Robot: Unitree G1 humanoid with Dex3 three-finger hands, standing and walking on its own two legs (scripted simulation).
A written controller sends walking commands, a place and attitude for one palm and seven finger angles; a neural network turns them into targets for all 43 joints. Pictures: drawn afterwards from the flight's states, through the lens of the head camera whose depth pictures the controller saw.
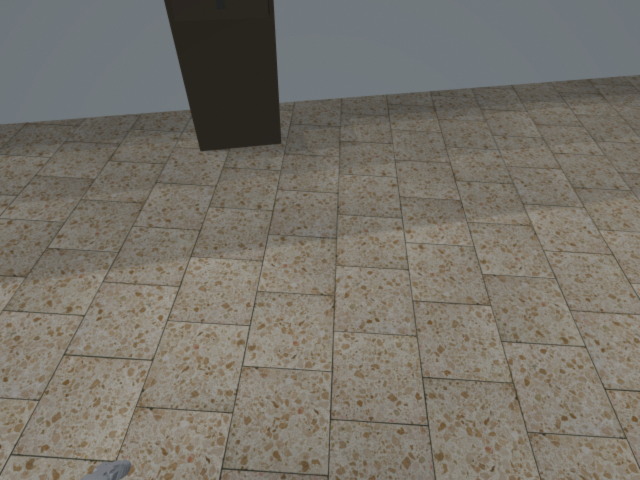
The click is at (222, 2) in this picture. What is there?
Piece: drawer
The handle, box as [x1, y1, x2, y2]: [216, 0, 224, 8]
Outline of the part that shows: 216,0 217,8 224,8 223,0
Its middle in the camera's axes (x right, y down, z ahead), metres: -0.41 -0.95 +1.55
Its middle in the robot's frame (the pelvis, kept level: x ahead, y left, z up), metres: +1.78 +0.49 -0.04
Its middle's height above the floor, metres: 0.72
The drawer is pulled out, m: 0.00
